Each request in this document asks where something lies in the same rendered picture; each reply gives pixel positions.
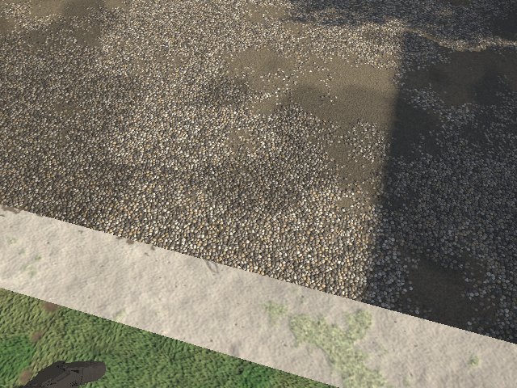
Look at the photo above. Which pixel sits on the left robot hand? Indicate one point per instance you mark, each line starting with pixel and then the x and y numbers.
pixel 67 375

